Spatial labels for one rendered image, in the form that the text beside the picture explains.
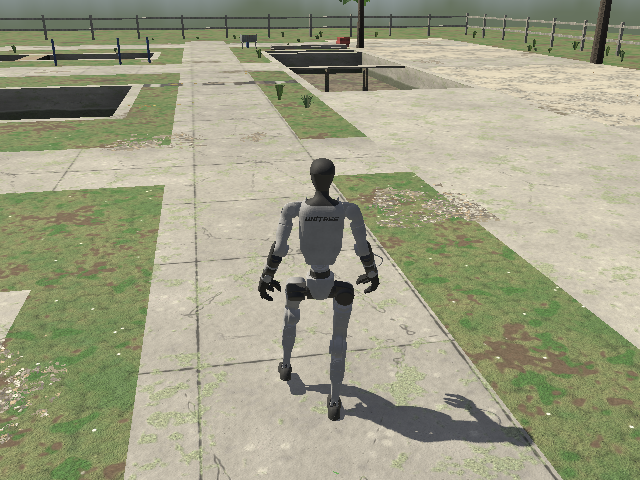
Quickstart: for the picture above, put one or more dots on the left robot forearm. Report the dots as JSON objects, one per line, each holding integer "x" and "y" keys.
{"x": 271, "y": 265}

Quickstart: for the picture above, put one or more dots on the right robot forearm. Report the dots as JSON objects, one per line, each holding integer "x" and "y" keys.
{"x": 369, "y": 263}

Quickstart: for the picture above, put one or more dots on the robot left upper arm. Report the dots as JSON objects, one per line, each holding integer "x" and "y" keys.
{"x": 289, "y": 211}

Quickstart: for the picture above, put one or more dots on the left robot thigh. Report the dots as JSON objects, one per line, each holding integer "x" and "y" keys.
{"x": 295, "y": 292}

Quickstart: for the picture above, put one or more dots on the robot left hand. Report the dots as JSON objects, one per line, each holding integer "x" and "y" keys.
{"x": 263, "y": 286}

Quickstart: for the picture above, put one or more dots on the robot right upper arm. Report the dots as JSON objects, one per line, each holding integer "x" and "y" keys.
{"x": 352, "y": 212}

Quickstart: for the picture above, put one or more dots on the robot right hand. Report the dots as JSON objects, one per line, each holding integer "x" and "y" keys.
{"x": 365, "y": 279}

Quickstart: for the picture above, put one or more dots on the robot right foot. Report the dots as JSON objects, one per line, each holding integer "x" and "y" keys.
{"x": 333, "y": 411}

